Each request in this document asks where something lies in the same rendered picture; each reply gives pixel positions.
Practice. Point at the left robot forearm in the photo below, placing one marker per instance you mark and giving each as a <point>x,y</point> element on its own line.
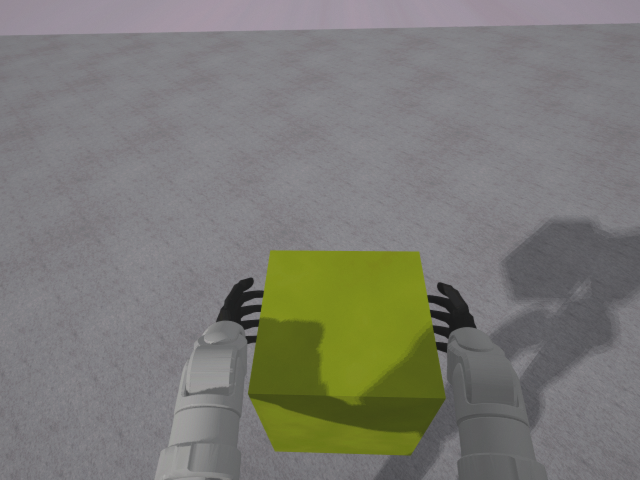
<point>204,435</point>

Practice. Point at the right robot forearm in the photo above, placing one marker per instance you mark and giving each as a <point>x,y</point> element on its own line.
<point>494,433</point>

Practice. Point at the carton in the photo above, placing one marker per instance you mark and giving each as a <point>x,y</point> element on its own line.
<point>345,359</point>

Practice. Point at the right robot hand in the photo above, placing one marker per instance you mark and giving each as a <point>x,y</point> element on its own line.
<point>458,316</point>

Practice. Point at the left robot hand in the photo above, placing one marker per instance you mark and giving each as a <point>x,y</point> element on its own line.
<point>232,310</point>

